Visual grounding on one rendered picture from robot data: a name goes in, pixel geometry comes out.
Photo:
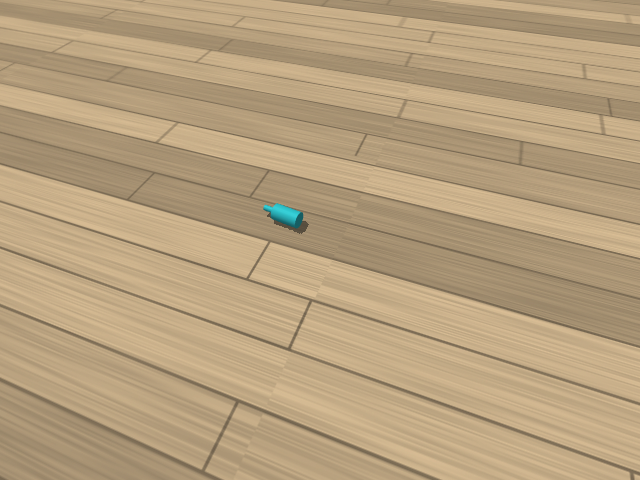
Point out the bottle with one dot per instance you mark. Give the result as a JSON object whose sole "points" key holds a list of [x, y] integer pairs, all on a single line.
{"points": [[285, 215]]}

